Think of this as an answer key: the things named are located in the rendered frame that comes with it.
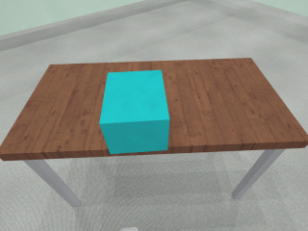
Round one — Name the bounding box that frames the carton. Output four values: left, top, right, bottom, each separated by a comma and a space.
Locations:
99, 70, 170, 154

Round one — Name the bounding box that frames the table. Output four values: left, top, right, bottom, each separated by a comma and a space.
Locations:
0, 58, 308, 208

